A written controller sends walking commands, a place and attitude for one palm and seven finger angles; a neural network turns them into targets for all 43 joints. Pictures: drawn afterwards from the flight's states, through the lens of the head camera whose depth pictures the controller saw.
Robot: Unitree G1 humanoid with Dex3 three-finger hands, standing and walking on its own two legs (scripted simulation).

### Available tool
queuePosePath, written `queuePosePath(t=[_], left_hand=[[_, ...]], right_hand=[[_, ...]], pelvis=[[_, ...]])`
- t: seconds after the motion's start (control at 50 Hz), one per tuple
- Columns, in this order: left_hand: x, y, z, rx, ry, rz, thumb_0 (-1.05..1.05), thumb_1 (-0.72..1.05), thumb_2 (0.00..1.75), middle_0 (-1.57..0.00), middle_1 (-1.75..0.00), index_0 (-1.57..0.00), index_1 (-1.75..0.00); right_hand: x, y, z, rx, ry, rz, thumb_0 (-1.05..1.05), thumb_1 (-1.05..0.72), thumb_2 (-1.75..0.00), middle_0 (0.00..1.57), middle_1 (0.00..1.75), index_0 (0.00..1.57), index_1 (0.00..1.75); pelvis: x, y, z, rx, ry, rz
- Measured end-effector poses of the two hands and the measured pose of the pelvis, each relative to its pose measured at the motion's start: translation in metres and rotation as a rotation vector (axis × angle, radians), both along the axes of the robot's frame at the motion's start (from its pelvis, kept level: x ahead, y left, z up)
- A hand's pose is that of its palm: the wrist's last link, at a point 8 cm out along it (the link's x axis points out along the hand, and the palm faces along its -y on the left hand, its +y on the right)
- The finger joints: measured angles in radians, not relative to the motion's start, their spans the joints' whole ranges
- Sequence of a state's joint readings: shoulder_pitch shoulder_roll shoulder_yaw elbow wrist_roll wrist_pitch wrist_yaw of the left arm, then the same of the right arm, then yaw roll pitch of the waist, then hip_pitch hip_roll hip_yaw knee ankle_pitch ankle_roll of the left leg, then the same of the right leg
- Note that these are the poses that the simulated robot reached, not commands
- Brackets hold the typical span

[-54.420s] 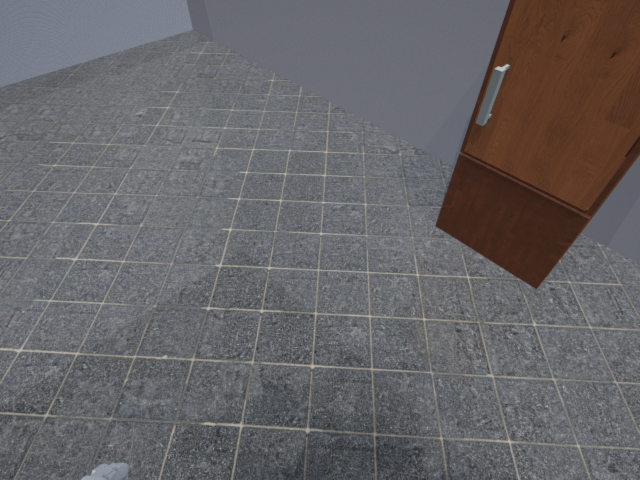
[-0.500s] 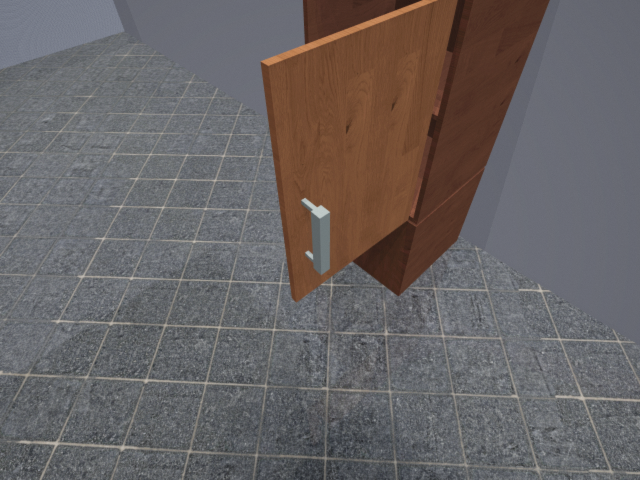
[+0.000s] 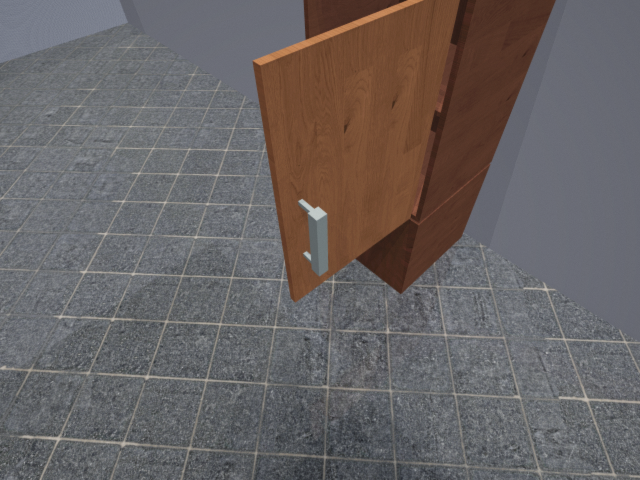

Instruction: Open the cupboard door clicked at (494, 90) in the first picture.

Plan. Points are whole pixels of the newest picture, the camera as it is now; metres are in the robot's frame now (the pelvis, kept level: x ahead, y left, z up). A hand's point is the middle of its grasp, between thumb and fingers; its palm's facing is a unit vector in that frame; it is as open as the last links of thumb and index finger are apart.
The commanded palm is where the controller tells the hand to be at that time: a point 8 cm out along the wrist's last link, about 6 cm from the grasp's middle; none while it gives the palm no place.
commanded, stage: look to check the result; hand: left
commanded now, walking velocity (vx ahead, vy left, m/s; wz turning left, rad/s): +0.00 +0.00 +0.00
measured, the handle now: (312, 238) +0.56 +0.05 -0.12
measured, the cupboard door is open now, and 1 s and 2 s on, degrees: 87 87 87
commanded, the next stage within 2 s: stand and wait in 0.10 s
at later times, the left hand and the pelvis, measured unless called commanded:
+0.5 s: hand out of the picture +0.06 +0.20 -0.16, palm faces +0.00 -0.96 -0.28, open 7.4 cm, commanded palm none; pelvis +0.01 -0.01 +0.00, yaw +0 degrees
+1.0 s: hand out of the picture +0.06 +0.20 -0.16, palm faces -0.01 -0.96 -0.28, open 7.4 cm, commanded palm none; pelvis +0.02 -0.01 +0.00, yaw +0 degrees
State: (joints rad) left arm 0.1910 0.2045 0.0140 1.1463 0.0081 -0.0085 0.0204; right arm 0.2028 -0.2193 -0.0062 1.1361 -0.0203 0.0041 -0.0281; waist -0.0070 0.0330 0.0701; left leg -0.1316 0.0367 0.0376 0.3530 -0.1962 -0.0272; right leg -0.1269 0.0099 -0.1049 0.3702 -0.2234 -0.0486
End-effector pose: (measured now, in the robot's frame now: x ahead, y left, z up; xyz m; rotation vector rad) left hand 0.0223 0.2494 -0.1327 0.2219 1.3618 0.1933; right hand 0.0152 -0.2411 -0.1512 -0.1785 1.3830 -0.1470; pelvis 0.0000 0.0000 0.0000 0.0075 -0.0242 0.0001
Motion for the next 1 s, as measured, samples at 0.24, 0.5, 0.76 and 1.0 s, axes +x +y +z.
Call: queuePosePath(t=[0.24,0.5,0.76,1.0], left_hand=[[0.025,-0.001,0.004,0.01,-0.05,-0.017,0.01,0.9,0.9,-0.21,-0.3,-0.2,-0.3],[0.033,-0.001,0.004,0.015,-0.053,-0.022,0.01,0.9,0.9,-0.21,-0.3,-0.2,-0.3],[0.031,-0.001,0.003,0.013,-0.038,-0.021,0.01,0.9,0.9,-0.21,-0.3,-0.2,-0.3],[0.03,0.0,0.003,0.012,-0.027,-0.023,0.01,0.9,0.9,-0.21,-0.3,-0.2,-0.3]], right_hand=[[0.019,-0.011,0.002,-0.013,-0.03,0.015,0.0,-0.9,-0.9,0.2,0.3,0.2,0.3],[0.022,-0.017,0.004,-0.024,-0.023,0.01,0.0,-0.9,-0.9,0.2,0.3,0.2,0.3],[0.021,-0.016,0.004,-0.023,-0.017,0.008,0.0,-0.9,-0.9,0.2,0.3,0.2,0.3],[0.02,-0.014,0.004,-0.019,-0.009,0.006,0.0,-0.9,-0.9,0.2,0.3,0.2,0.3]], pelvis=[[0.006,-0.005,0.001,0.0,0.002,0.002],[0.012,-0.008,0.001,0.0,0.003,0.001],[0.014,-0.007,0.001,0.0,0.002,-0.003],[0.016,-0.007,0.001,0.0,0.006,-0.005]])
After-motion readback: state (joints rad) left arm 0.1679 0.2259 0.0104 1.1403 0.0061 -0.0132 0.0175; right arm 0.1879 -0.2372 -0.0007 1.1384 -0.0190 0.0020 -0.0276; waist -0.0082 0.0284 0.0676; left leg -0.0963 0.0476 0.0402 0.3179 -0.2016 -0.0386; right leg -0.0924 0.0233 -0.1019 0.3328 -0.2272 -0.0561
